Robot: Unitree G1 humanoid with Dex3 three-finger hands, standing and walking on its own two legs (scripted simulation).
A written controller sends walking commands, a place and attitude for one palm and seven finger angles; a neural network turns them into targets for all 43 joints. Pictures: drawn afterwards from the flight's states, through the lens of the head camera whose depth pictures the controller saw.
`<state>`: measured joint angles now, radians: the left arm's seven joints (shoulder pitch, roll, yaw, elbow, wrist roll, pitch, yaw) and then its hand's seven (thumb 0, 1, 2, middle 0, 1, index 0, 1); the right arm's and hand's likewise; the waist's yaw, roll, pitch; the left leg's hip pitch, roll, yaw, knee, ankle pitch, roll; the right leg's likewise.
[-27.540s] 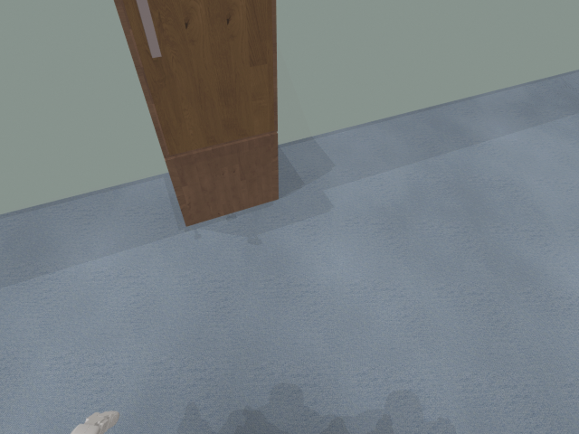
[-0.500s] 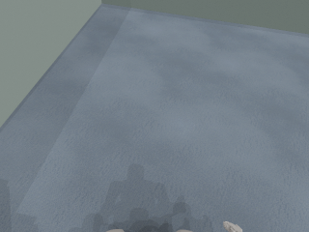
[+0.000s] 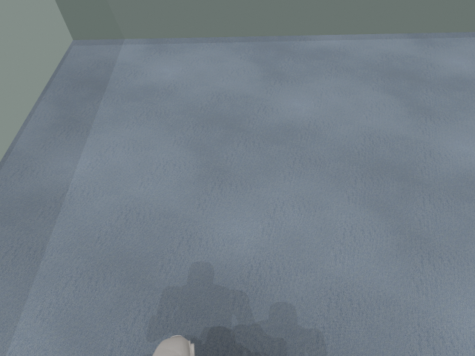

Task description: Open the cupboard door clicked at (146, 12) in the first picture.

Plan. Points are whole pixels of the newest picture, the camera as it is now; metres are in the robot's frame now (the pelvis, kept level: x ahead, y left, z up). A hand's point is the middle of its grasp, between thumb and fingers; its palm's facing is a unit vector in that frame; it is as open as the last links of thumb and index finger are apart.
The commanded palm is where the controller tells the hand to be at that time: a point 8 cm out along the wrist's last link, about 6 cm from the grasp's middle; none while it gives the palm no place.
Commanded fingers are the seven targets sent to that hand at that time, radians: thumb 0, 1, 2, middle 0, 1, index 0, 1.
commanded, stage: turn to face it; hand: left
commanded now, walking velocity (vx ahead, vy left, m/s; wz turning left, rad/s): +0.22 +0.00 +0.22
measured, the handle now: out of the picture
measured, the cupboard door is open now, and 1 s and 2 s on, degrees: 37 37 37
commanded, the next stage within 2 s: none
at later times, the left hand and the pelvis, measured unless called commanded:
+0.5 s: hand (132, 314) +0.22 +0.23 -0.18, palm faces +0.25 -0.95 -0.17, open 7.4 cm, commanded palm none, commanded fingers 0.00 0.90 0.90 -0.20 -0.30 -0.20 -0.30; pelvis +0.18 +0.03 -0.01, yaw +12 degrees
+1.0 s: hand (162, 324) +0.20 +0.16 -0.17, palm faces +0.53 -0.82 -0.24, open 7.4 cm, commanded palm none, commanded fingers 0.00 0.90 0.90 -0.20 -0.30 -0.20 -0.30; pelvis +0.26 -0.03 -0.01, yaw +33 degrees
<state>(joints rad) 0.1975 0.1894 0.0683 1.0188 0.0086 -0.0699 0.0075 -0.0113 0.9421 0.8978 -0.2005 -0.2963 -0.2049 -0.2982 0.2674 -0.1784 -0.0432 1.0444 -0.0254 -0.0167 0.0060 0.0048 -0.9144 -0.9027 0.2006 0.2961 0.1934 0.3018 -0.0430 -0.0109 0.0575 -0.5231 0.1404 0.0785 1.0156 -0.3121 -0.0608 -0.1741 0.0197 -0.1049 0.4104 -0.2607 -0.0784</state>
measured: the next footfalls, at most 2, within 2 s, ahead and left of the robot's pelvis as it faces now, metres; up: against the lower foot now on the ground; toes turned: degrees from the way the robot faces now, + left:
left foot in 0.22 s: +0.26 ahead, +0.12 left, +0.00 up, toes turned +10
right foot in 0.70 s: +0.29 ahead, -0.13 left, +0.00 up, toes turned +19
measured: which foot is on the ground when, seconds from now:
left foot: up 0.00-0.20, down 0.22-0.70, up 0.72-1.00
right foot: down 0.00-0.22, up 0.24-0.68, down 0.70-1.00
